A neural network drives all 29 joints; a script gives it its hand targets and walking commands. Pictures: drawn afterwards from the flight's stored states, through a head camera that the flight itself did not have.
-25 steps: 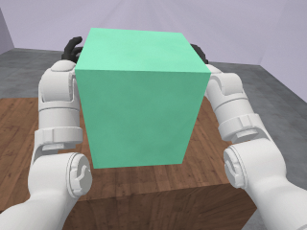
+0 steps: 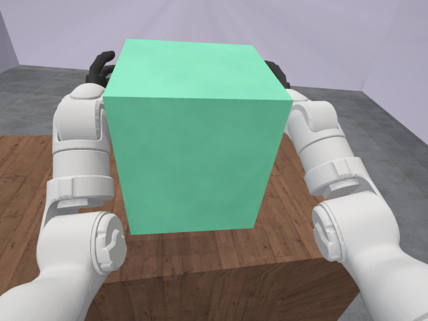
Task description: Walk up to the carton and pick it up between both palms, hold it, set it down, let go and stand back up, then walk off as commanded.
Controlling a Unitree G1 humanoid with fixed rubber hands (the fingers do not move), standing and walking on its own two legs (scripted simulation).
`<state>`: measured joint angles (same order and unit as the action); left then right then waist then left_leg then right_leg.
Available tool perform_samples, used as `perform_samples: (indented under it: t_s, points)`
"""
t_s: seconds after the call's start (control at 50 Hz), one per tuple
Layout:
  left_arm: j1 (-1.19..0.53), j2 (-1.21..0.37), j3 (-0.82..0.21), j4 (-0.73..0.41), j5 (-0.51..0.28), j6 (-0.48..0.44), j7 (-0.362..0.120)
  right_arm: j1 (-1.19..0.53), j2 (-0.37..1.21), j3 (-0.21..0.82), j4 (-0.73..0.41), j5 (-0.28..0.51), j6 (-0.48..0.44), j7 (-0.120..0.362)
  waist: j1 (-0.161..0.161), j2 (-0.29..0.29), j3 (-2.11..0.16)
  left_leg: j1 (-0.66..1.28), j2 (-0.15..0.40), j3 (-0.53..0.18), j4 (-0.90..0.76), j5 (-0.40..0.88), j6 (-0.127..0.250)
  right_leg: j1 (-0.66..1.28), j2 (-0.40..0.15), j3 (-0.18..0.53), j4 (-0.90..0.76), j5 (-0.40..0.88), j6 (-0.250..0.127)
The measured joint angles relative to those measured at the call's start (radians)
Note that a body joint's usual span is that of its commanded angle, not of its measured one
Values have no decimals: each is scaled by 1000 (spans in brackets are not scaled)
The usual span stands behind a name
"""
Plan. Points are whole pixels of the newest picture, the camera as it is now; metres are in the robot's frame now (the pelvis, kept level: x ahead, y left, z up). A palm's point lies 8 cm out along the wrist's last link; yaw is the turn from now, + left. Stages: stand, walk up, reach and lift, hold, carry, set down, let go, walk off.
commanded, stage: hold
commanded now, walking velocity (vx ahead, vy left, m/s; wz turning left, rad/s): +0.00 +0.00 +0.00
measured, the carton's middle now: (193, 137) +0.34 +0.01 +0.25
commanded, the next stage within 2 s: none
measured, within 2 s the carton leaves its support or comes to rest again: neither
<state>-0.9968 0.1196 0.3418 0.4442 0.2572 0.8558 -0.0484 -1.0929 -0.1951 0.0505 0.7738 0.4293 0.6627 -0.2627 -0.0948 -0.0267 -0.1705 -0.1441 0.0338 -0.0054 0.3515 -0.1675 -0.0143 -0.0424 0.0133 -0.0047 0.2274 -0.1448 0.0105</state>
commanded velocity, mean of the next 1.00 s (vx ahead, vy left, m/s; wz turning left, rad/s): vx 0.00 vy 0.00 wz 0.00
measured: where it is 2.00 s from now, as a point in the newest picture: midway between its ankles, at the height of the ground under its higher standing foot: outside the picture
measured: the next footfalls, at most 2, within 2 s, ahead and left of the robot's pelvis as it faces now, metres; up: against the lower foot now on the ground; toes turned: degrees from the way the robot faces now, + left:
none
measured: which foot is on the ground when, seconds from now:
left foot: down 0.00-1.00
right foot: down 0.00-1.00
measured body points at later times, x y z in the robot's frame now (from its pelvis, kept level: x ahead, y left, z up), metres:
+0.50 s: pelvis -0.01 -0.01 +0.00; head -0.09 +0.02 +0.44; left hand +0.39 +0.16 +0.31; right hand +0.38 -0.15 +0.30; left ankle +0.02 +0.12 -0.75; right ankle -0.01 -0.13 -0.75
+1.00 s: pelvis +0.00 +0.00 +0.00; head -0.08 +0.03 +0.44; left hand +0.39 +0.16 +0.30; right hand +0.39 -0.14 +0.30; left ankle +0.02 +0.12 -0.75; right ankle -0.01 -0.13 -0.75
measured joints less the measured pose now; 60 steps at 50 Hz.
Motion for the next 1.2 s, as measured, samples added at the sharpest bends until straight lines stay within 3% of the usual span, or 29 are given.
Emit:
perform_samples:
  t_s: [0.24, 0.62, 1.04, 1.2]
  points:
    - [30, -19, -2, -58, 5, 17, 12, 23, 1, -4, -31, 1, 0, 5, -3, 2, 12, 8, 0, 1, 2, 1, -1, 4, 0, 1, 8, -2, -1]
    - [-47, 18, 18, 66, -8, -12, -2, -34, 11, -21, 36, -35, 5, 7, 8, 7, -7, -9, 5, -3, -5, 10, -2, -17, 5, -1, 11, 1, -5]
    - [35, -19, -7, -64, 3, 18, 14, 26, -2, 0, -34, 7, 0, 6, -5, 2, 8, 5, -1, 1, 3, -1, 0, 3, -1, 3, 5, -2, 0]
    - [9, -17, 8, -30, 5, 14, 16, 8, 2, -12, -12, -13, 4, 12, 5, 7, 7, 7, 3, 0, -2, 6, -2, 0, 4, 3, 12, -1, -4]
